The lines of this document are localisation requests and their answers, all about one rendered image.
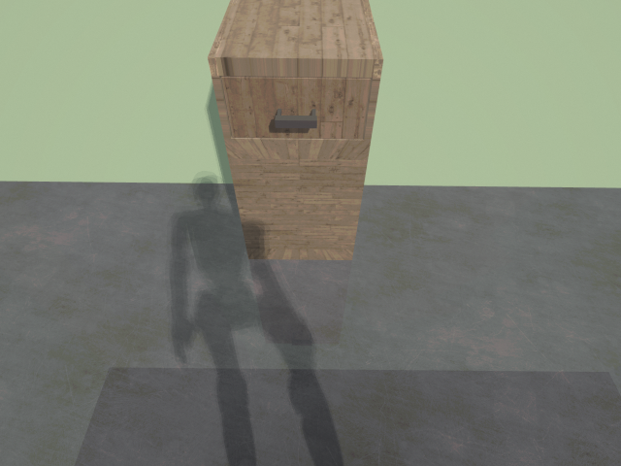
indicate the handle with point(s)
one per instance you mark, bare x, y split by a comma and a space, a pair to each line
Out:
296, 121

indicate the drawer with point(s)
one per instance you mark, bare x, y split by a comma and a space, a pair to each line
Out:
253, 103

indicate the cabinet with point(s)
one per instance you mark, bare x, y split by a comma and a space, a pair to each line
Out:
298, 198

